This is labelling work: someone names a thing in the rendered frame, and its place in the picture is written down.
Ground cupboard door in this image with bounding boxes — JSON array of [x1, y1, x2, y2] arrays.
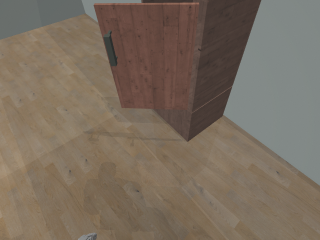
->
[[93, 2, 199, 110]]

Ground handle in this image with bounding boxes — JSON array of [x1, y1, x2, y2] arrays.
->
[[103, 30, 118, 67]]

